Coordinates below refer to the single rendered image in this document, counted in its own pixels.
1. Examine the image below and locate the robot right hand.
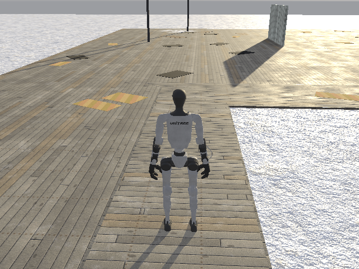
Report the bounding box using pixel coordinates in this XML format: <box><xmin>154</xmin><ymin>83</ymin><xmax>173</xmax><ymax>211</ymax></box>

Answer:
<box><xmin>197</xmin><ymin>163</ymin><xmax>210</xmax><ymax>179</ymax></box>

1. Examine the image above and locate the right robot upper arm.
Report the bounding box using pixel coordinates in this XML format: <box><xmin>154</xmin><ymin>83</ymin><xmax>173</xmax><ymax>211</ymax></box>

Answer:
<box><xmin>191</xmin><ymin>113</ymin><xmax>204</xmax><ymax>145</ymax></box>

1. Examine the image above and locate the robot left hand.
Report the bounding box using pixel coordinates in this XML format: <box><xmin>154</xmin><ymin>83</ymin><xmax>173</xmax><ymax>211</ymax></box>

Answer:
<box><xmin>149</xmin><ymin>164</ymin><xmax>162</xmax><ymax>180</ymax></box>

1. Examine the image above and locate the left robot forearm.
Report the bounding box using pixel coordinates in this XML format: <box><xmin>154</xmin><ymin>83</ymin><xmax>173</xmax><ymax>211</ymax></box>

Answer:
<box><xmin>150</xmin><ymin>137</ymin><xmax>160</xmax><ymax>165</ymax></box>

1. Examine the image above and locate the robot left shin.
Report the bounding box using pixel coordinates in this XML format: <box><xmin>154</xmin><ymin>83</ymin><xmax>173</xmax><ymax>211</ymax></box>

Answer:
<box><xmin>163</xmin><ymin>186</ymin><xmax>171</xmax><ymax>223</ymax></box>

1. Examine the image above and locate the left robot upper arm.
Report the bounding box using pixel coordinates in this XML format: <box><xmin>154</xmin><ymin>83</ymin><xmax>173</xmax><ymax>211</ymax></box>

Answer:
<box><xmin>155</xmin><ymin>113</ymin><xmax>168</xmax><ymax>145</ymax></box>

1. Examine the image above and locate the right robot forearm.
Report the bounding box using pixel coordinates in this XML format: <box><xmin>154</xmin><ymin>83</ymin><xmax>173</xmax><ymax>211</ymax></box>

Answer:
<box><xmin>199</xmin><ymin>137</ymin><xmax>209</xmax><ymax>164</ymax></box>

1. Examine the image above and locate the robot head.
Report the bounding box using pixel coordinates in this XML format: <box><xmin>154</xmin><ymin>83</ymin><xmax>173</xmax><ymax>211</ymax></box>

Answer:
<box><xmin>170</xmin><ymin>89</ymin><xmax>189</xmax><ymax>116</ymax></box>

